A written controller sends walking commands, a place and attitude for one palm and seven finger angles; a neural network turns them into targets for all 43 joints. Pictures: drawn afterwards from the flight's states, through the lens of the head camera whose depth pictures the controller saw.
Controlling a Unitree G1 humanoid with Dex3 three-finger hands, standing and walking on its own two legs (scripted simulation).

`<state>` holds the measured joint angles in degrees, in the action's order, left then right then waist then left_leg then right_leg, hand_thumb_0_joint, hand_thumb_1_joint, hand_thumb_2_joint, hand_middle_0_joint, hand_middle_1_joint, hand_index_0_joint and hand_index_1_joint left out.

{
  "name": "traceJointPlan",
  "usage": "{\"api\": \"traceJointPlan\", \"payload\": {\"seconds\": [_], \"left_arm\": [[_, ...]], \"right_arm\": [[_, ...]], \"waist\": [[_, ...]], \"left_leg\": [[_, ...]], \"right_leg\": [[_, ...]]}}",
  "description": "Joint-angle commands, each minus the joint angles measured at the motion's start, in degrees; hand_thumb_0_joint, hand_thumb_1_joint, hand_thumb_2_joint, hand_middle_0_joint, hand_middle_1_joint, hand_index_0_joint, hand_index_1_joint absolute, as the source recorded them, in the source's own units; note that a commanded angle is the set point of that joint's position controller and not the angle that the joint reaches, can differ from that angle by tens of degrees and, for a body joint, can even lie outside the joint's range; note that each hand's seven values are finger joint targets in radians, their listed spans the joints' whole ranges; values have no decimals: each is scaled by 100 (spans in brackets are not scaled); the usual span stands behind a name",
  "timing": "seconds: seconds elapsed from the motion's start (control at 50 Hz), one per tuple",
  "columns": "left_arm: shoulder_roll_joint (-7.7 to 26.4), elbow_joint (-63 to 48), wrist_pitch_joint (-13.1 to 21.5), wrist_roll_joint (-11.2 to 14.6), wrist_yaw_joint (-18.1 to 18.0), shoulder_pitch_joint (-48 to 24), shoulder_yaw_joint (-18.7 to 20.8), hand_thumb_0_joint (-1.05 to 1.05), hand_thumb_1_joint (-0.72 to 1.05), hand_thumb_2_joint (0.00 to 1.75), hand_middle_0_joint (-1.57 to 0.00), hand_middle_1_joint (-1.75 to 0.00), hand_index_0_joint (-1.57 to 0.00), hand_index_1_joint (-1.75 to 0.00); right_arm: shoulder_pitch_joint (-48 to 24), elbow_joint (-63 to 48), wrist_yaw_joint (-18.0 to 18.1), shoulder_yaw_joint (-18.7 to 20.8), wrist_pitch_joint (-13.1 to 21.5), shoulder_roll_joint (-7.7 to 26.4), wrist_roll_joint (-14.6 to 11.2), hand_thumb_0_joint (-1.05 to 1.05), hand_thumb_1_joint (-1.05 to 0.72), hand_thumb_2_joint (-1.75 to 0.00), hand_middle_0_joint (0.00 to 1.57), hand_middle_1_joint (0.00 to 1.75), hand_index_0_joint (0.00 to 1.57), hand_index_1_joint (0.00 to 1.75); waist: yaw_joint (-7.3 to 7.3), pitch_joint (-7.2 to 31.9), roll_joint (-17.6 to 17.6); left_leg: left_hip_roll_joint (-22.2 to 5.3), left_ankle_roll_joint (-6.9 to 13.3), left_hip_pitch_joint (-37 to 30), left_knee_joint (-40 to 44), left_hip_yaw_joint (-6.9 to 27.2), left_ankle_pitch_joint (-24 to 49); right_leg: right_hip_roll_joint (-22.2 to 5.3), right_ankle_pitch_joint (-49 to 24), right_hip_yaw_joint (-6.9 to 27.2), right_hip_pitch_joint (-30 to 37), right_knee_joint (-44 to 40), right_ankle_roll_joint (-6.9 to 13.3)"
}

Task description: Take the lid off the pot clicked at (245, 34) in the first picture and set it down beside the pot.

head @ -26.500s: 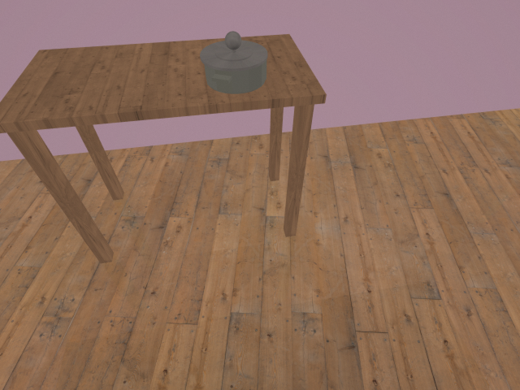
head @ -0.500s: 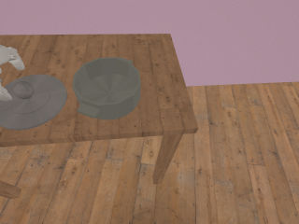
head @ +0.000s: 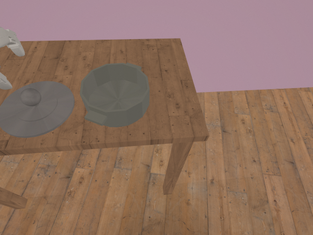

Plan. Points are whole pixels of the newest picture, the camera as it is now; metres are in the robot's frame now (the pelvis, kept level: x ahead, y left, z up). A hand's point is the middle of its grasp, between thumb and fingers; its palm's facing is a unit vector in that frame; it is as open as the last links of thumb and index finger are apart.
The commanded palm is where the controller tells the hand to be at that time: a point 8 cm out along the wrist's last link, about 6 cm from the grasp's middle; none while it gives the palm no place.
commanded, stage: raise the empty hand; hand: left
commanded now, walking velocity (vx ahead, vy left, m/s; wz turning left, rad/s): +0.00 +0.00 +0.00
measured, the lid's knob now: (30, 97) +0.48 +0.34 +0.06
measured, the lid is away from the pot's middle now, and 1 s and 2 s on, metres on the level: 0.24 0.24 0.24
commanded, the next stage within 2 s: draw the hand back to the body in 0.26 s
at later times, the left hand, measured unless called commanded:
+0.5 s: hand out of the picture +0.46 +0.34 +0.20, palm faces -0.28 -0.10 -0.95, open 11.0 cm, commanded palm +0.44 +0.34 +0.26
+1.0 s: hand (13, 68) +0.41 +0.27 +0.22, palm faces +0.25 -0.78 -0.58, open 11.0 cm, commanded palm +0.36 +0.31 +0.25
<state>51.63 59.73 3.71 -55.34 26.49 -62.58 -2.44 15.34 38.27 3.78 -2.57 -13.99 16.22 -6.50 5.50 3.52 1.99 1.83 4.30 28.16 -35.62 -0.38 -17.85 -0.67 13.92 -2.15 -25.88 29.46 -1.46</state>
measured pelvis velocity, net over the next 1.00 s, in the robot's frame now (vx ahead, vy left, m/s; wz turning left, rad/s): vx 0.00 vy -0.02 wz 0.00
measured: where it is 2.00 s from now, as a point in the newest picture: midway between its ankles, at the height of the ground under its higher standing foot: outside the picture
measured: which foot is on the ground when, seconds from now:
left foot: down 0.00-1.00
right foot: down 0.00-1.00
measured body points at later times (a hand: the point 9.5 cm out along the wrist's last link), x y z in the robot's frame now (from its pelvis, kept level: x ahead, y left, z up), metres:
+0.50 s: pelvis +0.01 -0.01 +0.00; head +0.07 +0.00 +0.45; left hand +0.47 +0.34 +0.25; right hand +0.07 -0.28 -0.12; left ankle -0.01 +0.07 -0.73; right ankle +0.00 -0.15 -0.73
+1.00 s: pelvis +0.00 -0.02 +0.01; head +0.03 -0.01 +0.46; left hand +0.39 +0.31 +0.25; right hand +0.16 -0.25 -0.10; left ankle -0.01 +0.07 -0.73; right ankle +0.00 -0.15 -0.73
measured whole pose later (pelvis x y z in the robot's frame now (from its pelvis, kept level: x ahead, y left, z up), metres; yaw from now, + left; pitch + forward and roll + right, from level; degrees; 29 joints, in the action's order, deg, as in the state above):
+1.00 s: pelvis +0.00 -0.02 +0.01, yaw +0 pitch +2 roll -1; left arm 37.0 30.1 4.6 -8.2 8.2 -35.4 12.8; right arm 12.0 33.7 4.0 -4.5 -6.9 14.2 -4.8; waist -1.3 -0.6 1.3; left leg 1.9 3.0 14.4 -27.8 -0.3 -15.6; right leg -0.6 13.0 -2.0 -13.5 24.3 -0.5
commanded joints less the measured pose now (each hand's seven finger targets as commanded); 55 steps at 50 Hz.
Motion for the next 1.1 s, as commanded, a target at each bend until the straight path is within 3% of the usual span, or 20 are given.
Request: {"api": "traceJointPlan", "payload": {"seconds": [0.0,0.06,0.14,0.24,0.28,0.34,0.4,0.48,0.56,0.6,0.68,0.82,0.84,0.88,0.9,0.94,0.98,1.02,1.06,1.08], "left_arm": [[1737,-1020,-39,-32,-171,-2813,415,0,-5,72,-38,-81,-38,-81],[1674,-778,-148,-9,-108,-2886,277,0,-5,72,-38,-81,-38,-81],[1848,-1264,-132,-53,-97,-3152,438,0,-5,72,-38,-81,-38,-81],[1538,-458,-245,5,-25,-2493,199,0,-5,72,-38,-81,-38,-81],[1387,-716,-268,30,6,-2638,45,0,-5,72,-38,-81,-38,-81],[1738,-1281,-230,-72,-53,-3269,247,0,-5,72,-38,-81,-38,-81],[2174,-1787,-103,-44,-102,-2793,800,0,-5,72,-38,-81,-38,-81],[1845,-1256,-119,164,-34,-1739,702,0,-5,72,-38,-81,-38,-81],[1855,-2227,-198,189,-69,-1806,771,0,-5,72,-38,-81,-38,-81],[2251,-2664,-167,265,-104,-1439,1224,0,-5,72,-38,-81,-38,-81],[1978,-2697,-234,543,-34,-524,1262,0,-5,72,-38,-81,-38,-81],[1629,-3651,-463,620,-67,-344,1104,0,-5,72,-38,-81,-38,-81],[132,-4190,70,4116,-1058,-939,2033,0,-5,72,-38,-81,-38,-81],[-273,-4014,249,4537,-1798,275,1727,0,-5,72,-38,-81,-38,-81],[-351,-3787,246,4972,-2039,596,1940,0,-5,72,-38,-81,-38,-81],[119,-3728,238,5366,-2441,627,2506,0,-5,72,-38,-81,-38,-81],[486,-4512,395,5545,-2715,256,2909,0,0,73,-37,-78,-37,-78],[-92,-5371,537,5663,-2874,201,2644,0,5,73,-36,-76,-36,-76],[-224,-5769,561,5772,-3019,794,2811,0,10,74,-35,-73,-35,-73],[-297,-5606,524,5802,-3052,1201,2865,0,12,75,-35,-72,-35,-72]], "right_arm": [[227,-479,56,328,131,1017,50,0,-90,-90,20,30,20,30],[242,-454,51,313,123,1042,18,0,-90,-90,20,30,20,30],[207,-484,39,339,144,1016,46,0,-90,-90,20,30,20,30],[236,-443,13,305,80,1041,8,0,-90,-90,20,30,20,30],[145,-502,5,313,77,1052,-21,0,-90,-90,20,30,20,30],[147,-475,9,332,65,1038,15,0,-90,-90,20,30,20,30],[108,-633,-10,350,103,976,63,0,-90,-90,20,30,20,30],[-18,-725,-29,314,59,973,22,0,-90,-90,20,30,20,30],[-184,-842,-90,352,62,935,56,0,-90,-90,20,30,20,30],[-244,-907,-108,338,83,929,69,0,-90,-90,20,30,20,30],[-389,-978,-130,324,124,930,56,0,-90,-90,20,30,20,30],[-689,-1049,-147,299,184,841,98,0,-90,-90,20,30,20,30],[126,-1480,-95,331,614,483,75,0,-90,-90,20,30,20,30],[-344,-1291,13,179,886,644,142,0,-90,-90,20,30,20,30],[-308,-1253,88,211,944,694,171,0,-90,-90,20,30,20,30],[-338,-1032,173,193,994,798,232,0,-90,-90,20,30,20,30],[-453,-958,200,154,1133,808,302,0,-90,-90,20,30,20,30],[-630,-1012,159,139,1404,662,332,0,-90,-90,20,30,20,30],[-643,-956,80,154,1616,615,384,0,-90,-90,20,30,20,30],[-626,-882,56,154,1649,644,414,0,-90,-90,20,30,20,30]], "waist": [[11,2217,732],[48,1961,419],[1,2404,733],[59,1739,132],[46,1738,370],[43,2244,696],[-105,2834,912],[-114,2141,395],[-150,2312,713],[-251,2526,839],[-261,2228,619],[-310,1970,615],[-164,1416,407],[-314,1070,495],[-333,1086,0],[-442,1018,-485],[-520,1284,111],[-510,1487,1269],[-591,1511,1666],[-604,1308,1418]], "left_leg": [[-113,-179,-1863,330,408,2785],[-81,-89,-1523,430,307,2282],[-114,-150,-2025,358,413,3050],[-101,-80,-1382,452,220,2422],[-94,-74,-1431,493,187,2522],[-112,-82,-1803,426,298,2777],[-111,-131,-2245,292,410,3623],[-76,-40,-1532,408,179,3015],[-105,-35,-1931,423,314,3262],[-134,-64,-2125,377,396,3763],[-124,-46,-2012,431,354,3768],[-112,-78,-2159,623,464,3277],[-510,-367,-3025,850,569,2457],[-697,-464,-3268,1290,1086,1699],[-699,-356,-3044,1330,920,1386],[-494,-215,-2364,1343,457,1059],[-418,-275,-2398,1343,304,1444],[-489,-437,-2998,1364,378,2310],[-537,-544,-3259,1302,405,3156],[-538,-515,-3107,1288,354,3209]], "right_leg": [[381,-1010,-134,357,-180,386],[367,-1014,-119,512,-239,374],[356,-1228,-113,537,-225,380],[364,-1206,-131,595,-250,341],[343,-1298,-128,650,-264,377],[335,-1271,-82,618,-245,371],[341,-1545,-60,827,-157,374],[310,-1696,-68,1109,-210,349],[300,-1570,-50,1003,-265,358],[301,-1713,-39,1154,-228,358],[283,-1852,-78,1267,-291,343],[275,-1334,-122,1136,-427,365],[243,-817,-231,546,-575,504],[299,-157,-158,445,-701,524],[224,-281,-56,715,-739,473],[190,-756,52,1417,-835,444],[135,-1030,60,1767,-830,454],[140,-1190,55,1715,-847,464],[160,-1449,46,1825,-887,470],[193,-1507,34,1851,-914,450]]}}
